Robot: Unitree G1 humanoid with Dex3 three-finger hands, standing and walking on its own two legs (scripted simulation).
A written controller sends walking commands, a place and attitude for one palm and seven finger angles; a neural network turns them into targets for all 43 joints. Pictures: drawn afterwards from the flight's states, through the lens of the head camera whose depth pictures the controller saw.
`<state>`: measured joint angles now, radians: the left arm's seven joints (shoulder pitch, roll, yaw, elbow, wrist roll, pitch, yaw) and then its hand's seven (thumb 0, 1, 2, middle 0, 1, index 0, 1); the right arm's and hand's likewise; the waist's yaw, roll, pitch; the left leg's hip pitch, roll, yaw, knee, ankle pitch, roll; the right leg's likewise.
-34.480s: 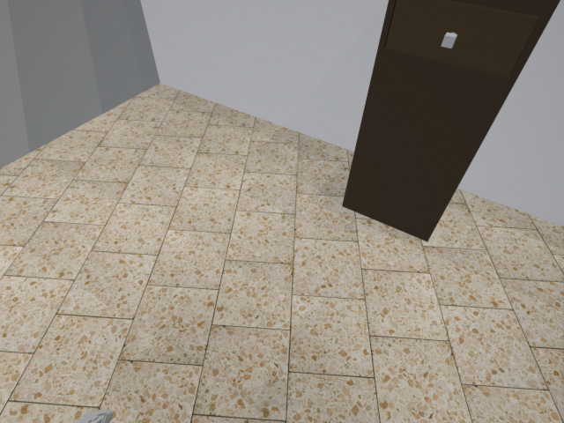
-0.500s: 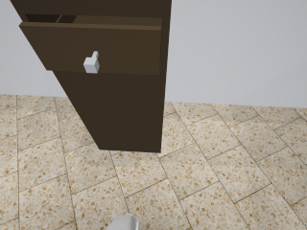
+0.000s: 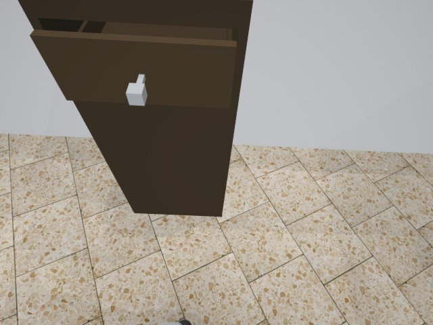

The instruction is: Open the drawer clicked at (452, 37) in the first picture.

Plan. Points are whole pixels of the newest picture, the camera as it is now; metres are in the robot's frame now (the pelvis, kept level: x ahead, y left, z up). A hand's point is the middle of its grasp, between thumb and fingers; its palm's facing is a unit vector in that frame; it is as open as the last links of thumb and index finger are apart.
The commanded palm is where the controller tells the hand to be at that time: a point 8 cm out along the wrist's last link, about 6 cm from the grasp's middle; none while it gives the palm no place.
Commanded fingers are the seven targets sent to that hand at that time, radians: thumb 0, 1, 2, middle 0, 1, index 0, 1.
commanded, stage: come to a stop and stand still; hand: left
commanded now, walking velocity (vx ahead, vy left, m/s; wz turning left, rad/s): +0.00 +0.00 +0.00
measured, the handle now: (138, 88) +0.53 +0.20 +0.10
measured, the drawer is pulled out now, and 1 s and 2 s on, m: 0.05 0.05 0.05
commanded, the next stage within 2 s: look again from close up in 1.36 s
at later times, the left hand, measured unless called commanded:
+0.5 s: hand out of the picture +0.00 +0.10 -0.18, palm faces +0.05 -0.98 -0.20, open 7.3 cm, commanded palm none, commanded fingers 0.00 0.90 0.90 -0.20 -0.30 -0.20 -0.30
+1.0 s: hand out of the picture +0.01 +0.11 -0.19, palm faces +0.08 -0.98 -0.17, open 7.4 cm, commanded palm none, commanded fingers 0.00 0.90 0.90 -0.20 -0.30 -0.20 -0.30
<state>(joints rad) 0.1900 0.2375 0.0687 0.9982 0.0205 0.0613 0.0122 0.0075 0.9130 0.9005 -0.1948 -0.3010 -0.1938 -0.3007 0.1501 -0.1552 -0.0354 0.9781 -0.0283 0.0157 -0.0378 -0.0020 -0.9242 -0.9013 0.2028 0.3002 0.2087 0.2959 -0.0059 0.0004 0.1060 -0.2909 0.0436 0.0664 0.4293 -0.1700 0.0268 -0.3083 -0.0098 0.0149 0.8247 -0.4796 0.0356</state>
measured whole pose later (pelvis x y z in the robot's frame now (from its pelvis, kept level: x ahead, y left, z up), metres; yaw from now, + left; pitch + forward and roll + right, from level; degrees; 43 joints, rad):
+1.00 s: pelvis +0.02 -0.06 -0.01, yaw +1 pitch -2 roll +0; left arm 0.28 0.14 0.03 1.12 0.01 0.00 0.04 0.01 0.91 0.90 -0.20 -0.30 -0.20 -0.30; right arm 0.20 -0.15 -0.02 1.12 -0.01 0.01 -0.05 0.01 -0.93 -0.90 0.20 0.30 0.20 0.30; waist 0.00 -0.02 0.08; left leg -0.20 0.07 0.03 0.45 -0.22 -0.06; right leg -0.02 0.02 -0.03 0.40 -0.36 -0.03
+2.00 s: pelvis -0.01 -0.02 -0.01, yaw +0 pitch -1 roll +0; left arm 0.31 0.19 0.00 1.05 0.02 0.00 0.03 0.01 0.91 0.90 -0.20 -0.30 -0.20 -0.30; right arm 0.26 -0.17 0.00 1.05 -0.01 0.00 -0.01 0.01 -0.92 -0.90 0.20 0.30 0.20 0.30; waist 0.00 -0.02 0.03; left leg -0.32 0.04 0.06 0.55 -0.22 -0.01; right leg -0.16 -0.02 0.00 0.55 -0.38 0.02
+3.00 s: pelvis -0.01 -0.03 -0.02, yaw +2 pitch +2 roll +0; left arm 0.30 0.51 0.02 -0.28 0.86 0.01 0.08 0.00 0.00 0.51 -0.28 -0.88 -0.28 -0.88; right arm 0.16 -0.26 -0.01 0.60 -0.03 0.09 -0.01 0.01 -0.91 -0.90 0.20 0.30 0.21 0.30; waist 0.07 0.08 -0.03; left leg -0.41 0.03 0.03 0.61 -0.23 -0.01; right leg -0.26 -0.03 -0.02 0.63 -0.41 0.01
